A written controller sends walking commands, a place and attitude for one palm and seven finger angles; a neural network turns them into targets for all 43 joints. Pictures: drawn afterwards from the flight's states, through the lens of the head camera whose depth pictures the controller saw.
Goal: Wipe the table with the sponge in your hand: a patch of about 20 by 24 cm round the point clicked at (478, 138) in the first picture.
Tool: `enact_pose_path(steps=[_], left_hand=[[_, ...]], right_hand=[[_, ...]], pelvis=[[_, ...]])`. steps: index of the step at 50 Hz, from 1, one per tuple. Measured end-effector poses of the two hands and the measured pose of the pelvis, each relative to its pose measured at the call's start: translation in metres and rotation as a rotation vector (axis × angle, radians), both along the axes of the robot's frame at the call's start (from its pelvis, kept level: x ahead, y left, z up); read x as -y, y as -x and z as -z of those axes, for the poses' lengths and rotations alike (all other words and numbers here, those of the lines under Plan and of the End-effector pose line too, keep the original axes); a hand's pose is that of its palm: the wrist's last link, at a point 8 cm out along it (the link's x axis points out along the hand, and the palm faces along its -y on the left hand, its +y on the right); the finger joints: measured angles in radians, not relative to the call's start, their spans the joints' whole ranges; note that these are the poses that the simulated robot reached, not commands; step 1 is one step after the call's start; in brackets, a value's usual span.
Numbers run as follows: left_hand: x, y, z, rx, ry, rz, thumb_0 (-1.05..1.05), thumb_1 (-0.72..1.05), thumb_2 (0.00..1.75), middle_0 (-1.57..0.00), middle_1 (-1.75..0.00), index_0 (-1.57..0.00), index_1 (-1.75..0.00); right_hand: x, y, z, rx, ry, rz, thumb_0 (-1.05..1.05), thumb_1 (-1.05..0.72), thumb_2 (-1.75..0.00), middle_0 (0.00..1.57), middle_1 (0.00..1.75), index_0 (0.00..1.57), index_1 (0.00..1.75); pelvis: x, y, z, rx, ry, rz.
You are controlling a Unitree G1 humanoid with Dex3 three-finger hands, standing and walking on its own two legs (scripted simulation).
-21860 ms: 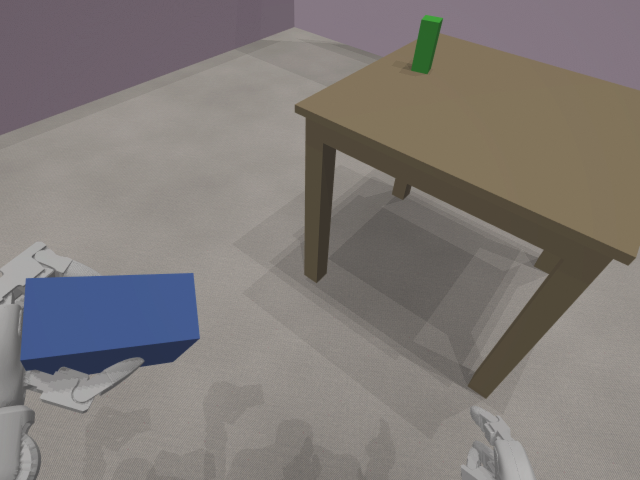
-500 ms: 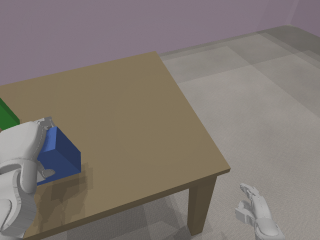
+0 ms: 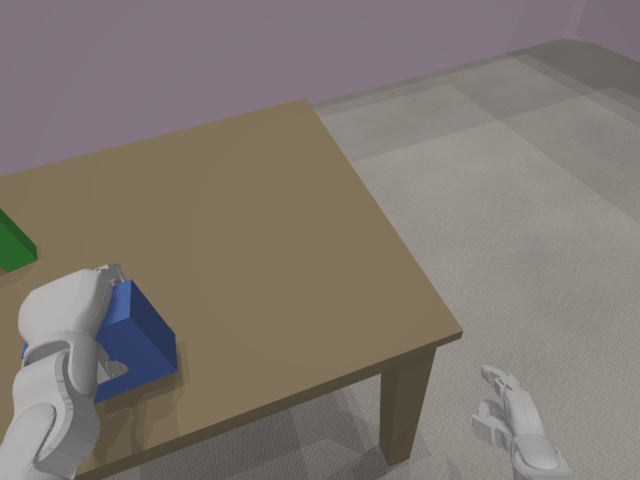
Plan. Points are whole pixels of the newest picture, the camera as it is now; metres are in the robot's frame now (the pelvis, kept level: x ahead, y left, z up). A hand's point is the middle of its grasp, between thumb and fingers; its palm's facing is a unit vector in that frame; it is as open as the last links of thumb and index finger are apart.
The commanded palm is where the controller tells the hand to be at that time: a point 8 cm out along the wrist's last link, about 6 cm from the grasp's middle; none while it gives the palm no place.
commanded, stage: move the sponge above the wiping area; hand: left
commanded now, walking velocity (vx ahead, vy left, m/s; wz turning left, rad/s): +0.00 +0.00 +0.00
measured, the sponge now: (118, 353) +0.23 +0.31 +0.04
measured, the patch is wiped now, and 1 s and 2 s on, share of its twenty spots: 0.00 0.05 0.05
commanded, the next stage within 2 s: none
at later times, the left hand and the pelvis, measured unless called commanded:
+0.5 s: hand (123, 351) +0.22 +0.29 +0.06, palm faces -0.11 -0.14 -0.98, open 10.0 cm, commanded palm +0.21 +0.29 +0.15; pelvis +0.01 +0.00 +0.00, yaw +0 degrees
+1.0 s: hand (125, 347) +0.22 +0.27 +0.09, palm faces +0.01 -0.07 -1.00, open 10.0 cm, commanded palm +0.20 +0.29 +0.16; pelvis +0.00 +0.00 +0.00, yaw +0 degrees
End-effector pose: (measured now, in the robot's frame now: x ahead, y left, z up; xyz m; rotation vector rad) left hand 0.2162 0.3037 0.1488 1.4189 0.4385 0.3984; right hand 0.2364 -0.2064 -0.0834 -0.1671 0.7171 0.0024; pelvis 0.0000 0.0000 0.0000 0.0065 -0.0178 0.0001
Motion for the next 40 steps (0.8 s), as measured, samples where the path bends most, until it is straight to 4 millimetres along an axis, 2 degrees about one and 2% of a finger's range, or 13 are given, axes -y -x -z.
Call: enact_pose_path(steps=[4,8,11,14,18,21,24,26,29,32,35,38,40], left_hand=[[0.021,0.0,0.019,-0.087,0.038,0.113,0.0,-0.49,1.02,-0.74,-1.29,-0.78,-1.29],[0.036,-0.005,0.012,-0.02,-0.009,0.241,0.0,-0.5,1.02,-0.74,-1.29,-0.78,-1.28],[0.029,-0.009,-0.002,0.068,-0.063,0.226,0.0,-0.5,1.02,-0.74,-1.29,-0.78,-1.28],[0.011,-0.01,-0.012,0.121,-0.072,0.12,0.0,-0.49,1.02,-0.74,-1.29,-0.78,-1.28],[-0.008,-0.003,-0.004,0.059,-0.028,-0.021,0.0,-0.49,1.02,-0.74,-1.29,-0.78,-1.28],[-0.004,0.003,0.016,-0.047,0.023,-0.026,0.0,-0.49,1.02,-0.74,-1.29,-0.78,-1.28],[0.013,0.006,0.029,-0.106,0.051,0.071,0.0,-0.49,1.02,-0.74,-1.29,-0.78,-1.28],[0.024,0.005,0.025,-0.082,0.025,0.16,0.0,-0.49,1.02,-0.74,-1.29,-0.78,-1.28],[0.031,0.002,0.009,0.007,-0.035,0.24,0.0,-0.49,1.02,-0.74,-1.28,-0.78,-1.28],[0.024,-0.002,-0.009,0.1,-0.082,0.211,0.0,-0.49,1.02,-0.74,-1.28,-0.78,-1.28],[0.007,-0.002,-0.018,0.141,-0.073,0.099,0.0,-0.49,1.02,-0.74,-1.28,-0.78,-1.28],[-0.004,0.004,-0.011,0.096,-0.032,-0.002,0.0,-0.49,1.02,-0.74,-1.28,-0.78,-1.28],[-0.002,0.01,0.0,0.031,0.003,-0.023,0.0,-0.49,1.02,-0.74,-1.28,-0.78,-1.28]], right_hand=[[0.001,-0.004,-0.002,0.013,0.026,-0.008,0.01,-0.91,-0.9,0.2,0.3,0.2,0.3],[-0.001,-0.004,-0.005,0.016,0.047,-0.013,0.01,-0.91,-0.9,0.2,0.3,0.2,0.3],[-0.002,-0.004,-0.005,0.007,0.036,-0.009,0.01,-0.91,-0.9,0.2,0.3,0.2,0.3],[-0.002,-0.003,-0.003,-0.007,0.013,-0.002,0.01,-0.91,-0.9,0.2,0.3,0.2,0.3],[0.001,-0.004,-0.001,-0.016,-0.005,0.005,0.01,-0.91,-0.9,0.2,0.3,0.2,0.3],[0.004,-0.007,-0.001,-0.011,0.006,0.004,0.01,-0.91,-0.9,0.2,0.3,0.2,0.3],[0.004,-0.008,-0.002,-0.002,0.035,-0.005,0.01,-0.91,-0.9,0.2,0.3,0.2,0.3],[0.003,-0.008,-0.003,0.005,0.052,-0.012,0.01,-0.91,-0.9,0.2,0.3,0.2,0.3],[0.0,-0.007,-0.003,0.004,0.054,-0.014,0.01,-0.91,-0.9,0.2,0.3,0.2,0.3],[-0.003,-0.004,-0.002,-0.002,0.028,-0.007,0.01,-0.91,-0.9,0.2,0.3,0.2,0.3],[-0.005,-0.003,0.0,-0.011,-0.006,0.0,0.01,-0.91,-0.9,0.2,0.3,0.2,0.3],[-0.004,-0.002,0.0,-0.015,-0.024,0.002,0.01,-0.91,-0.9,0.2,0.3,0.2,0.3],[-0.003,-0.003,-0.001,-0.008,-0.025,0.001,0.01,-0.91,-0.9,0.2,0.3,0.2,0.3]], pelvis=[[-0.002,-0.001,0.0,-0.003,-0.001,-0.003],[0.0,-0.004,0.0,0.0,0.001,0.004],[0.001,-0.006,0.0,0.001,0.002,0.01],[0.001,-0.008,0.0,0.001,0.002,0.017],[0.0,-0.008,0.0,-0.005,0.001,0.009],[-0.001,-0.008,0.001,-0.01,0.001,0.0],[-0.002,-0.007,0.001,-0.009,0.002,-0.004],[-0.002,-0.008,0.001,-0.007,0.003,-0.005],[-0.001,-0.008,0.001,-0.001,0.005,0.001],[0.0,-0.008,0.001,0.0,0.005,0.005],[0.0,-0.008,0.001,0.0,0.003,0.011],[0.0,-0.007,0.001,-0.001,0.001,0.008],[-0.001,-0.006,0.001,-0.002,0.001,0.005]])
